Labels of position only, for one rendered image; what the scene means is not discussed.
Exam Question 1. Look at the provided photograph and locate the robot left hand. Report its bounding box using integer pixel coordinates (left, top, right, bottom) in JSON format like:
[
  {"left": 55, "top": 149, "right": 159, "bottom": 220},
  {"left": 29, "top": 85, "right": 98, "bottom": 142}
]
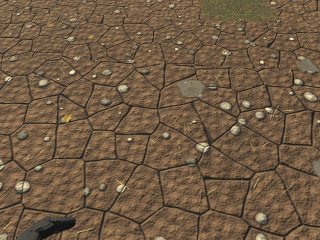
[{"left": 16, "top": 216, "right": 76, "bottom": 240}]

